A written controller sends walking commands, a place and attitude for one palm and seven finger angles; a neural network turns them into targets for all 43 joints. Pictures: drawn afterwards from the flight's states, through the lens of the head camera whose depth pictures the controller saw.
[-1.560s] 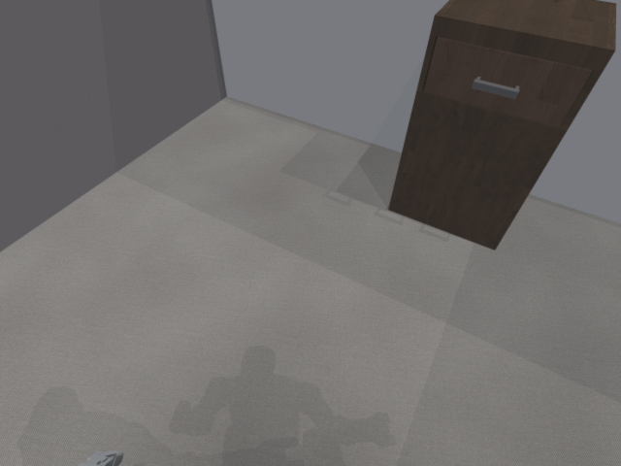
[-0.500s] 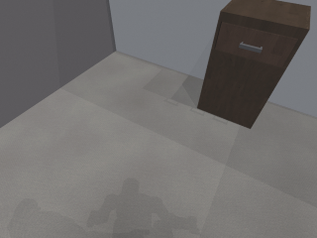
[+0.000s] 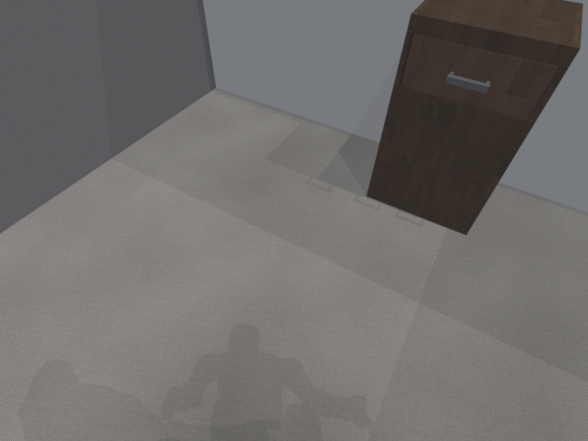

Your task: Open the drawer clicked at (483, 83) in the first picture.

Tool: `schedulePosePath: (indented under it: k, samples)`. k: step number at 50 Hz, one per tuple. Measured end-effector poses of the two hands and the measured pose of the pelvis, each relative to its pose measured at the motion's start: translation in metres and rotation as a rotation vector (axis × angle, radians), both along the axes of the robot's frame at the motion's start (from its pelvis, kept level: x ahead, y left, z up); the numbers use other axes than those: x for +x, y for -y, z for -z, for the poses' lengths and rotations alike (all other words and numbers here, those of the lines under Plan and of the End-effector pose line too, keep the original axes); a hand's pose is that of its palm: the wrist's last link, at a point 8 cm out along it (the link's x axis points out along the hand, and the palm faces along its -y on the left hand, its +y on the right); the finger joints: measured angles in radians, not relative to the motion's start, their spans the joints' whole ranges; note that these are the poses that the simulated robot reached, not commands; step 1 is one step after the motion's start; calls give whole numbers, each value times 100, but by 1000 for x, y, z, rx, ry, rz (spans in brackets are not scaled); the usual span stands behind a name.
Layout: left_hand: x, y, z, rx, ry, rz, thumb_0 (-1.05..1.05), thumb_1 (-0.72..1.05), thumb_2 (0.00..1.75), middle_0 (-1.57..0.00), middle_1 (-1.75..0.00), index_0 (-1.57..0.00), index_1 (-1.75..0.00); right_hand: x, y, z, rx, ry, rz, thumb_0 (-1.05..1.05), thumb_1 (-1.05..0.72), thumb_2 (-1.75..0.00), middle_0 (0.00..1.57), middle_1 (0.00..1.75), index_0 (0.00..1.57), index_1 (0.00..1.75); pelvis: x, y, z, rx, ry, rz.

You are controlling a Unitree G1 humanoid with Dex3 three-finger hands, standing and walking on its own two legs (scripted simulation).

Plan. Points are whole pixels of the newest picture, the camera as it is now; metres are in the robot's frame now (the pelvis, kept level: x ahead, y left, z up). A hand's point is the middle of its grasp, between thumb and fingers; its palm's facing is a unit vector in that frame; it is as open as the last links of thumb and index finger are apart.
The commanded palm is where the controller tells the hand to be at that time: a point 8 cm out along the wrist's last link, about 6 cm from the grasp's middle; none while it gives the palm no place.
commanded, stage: walk to a spot facing it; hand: left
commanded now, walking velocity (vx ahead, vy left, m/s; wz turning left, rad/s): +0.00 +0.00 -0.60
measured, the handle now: (468, 81) +1.22 -0.51 -0.09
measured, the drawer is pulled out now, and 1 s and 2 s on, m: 0.00 0.00 0.00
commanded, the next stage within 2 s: turn to face it in 1.82 s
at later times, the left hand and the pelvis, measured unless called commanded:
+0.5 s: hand out of the picture +0.06 +0.18 -0.18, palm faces -0.12 -0.97 -0.22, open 7.4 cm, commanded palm none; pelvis -0.01 +0.00 -0.02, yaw -11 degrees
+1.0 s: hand (247, 339) +0.32 +0.11 -0.17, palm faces -0.51 -0.84 -0.19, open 7.4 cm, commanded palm none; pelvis +0.12 -0.01 -0.01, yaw -31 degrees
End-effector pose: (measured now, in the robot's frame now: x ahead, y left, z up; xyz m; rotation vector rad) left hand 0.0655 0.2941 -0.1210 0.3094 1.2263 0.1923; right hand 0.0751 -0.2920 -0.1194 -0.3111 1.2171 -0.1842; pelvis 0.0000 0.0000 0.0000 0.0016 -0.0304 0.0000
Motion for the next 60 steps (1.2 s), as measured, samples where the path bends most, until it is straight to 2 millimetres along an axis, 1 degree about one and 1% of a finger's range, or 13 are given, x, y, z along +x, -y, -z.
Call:
schedulePosePath:
  k: [9, 16, 22, 25, 28, 32, 35, 38, 43, 48, 54, 57, 60]
  samples:
    - [3, 14, 10, -14, -31, 28, 0, 90, 90, -20, -30, -20, -30, -7, -10, 9, 21, 38, 65, 1, -90, -90, 20, 30, 20, 30, -3, 1, 7, 4, -10, 69]
    - [4, 44, 28, -71, -48, 92, 0, 90, 90, -20, -30, -20, -30, -43, -24, 29, 78, 26, 158, 1, -90, -90, 20, 30, 20, 30, -14, 5, 19, 16, -20, 131]
    - [3, 64, 34, -108, -16, 101, 0, 90, 90, -20, -30, -20, -30, -72, -23, 45, 110, -41, 203, 1, -90, -90, 20, 30, 20, 30, -12, 10, 28, 11, -32, 158]
    - [-5, 64, 28, -118, -41, 96, 0, 90, 90, -20, -30, -20, -30, -68, -24, 34, 100, -36, 214, 1, -90, -90, 20, 30, 20, 30, -6, 4, 19, 11, -44, 188]
    - [-10, 57, 23, -122, -97, 113, 0, 90, 90, -20, -30, -20, -30, -55, -27, 18, 85, 27, 237, 1, -90, -90, 20, 30, 20, 30, 3, -3, 10, 22, -56, 223]
    - [1, 36, 27, -119, -155, 141, 0, 90, 90, -21, -30, -20, -30, -34, -35, 5, 52, 120, 271, 1, -90, -90, 20, 30, 20, 30, 20, -17, 10, 21, -66, 275]
    - [28, 21, 35, -112, -167, 174, 1, 90, 90, -20, -30, -20, -30, -32, -43, 3, 22, 161, 309, 1, -90, -90, 20, 30, 20, 30, 33, -26, 15, 6, -61, 318]
    - [73, 19, 31, -112, -133, 231, 1, 90, 90, -20, -30, -20, -30, -45, -55, -2, 25, 129, 365, 1, -90, -90, 20, 30, 20, 30, 49, -25, 9, -5, -51, 366]
    - [162, 44, 21, -123, -31, 341, 1, 91, 90, -20, -30, -19, -30, -78, -77, -1, 53, 12, 481, 0, -90, -90, 20, 30, 20, 30, 77, -16, 2, -16, -50, 436]
    - [245, 105, 20, -152, 22, 478, 1, 91, 90, -19, -30, -19, -30, -113, -99, 8, 109, -129, 627, 1, -90, -90, 20, 30, 20, 30, 106, 3, 6, -16, -47, 509]
    - [335, 219, 30, -204, 88, 674, 1, 91, 90, -19, -30, -19, -30, -142, -115, 21, 196, -305, 804, 1, -90, -90, 20, 30, 20, 30, 144, 45, 23, -14, -47, 594]
    - [366, 267, 39, -225, 159, 728, 0, 91, 90, -20, -30, -19, -30, -142, -105, 34, 234, -360, 862, 1, -90, -90, 20, 30, 20, 30, 162, 73, 39, -2, -32, 622]
    - [374, 288, 39, -227, 148, 742, 0, 91, 90, -20, -30, -20, -30, -115, -74, 39, 210, -308, 879, 1, -90, -90, 20, 30, 20, 30, 176, 88, 36, -19, -13, 647]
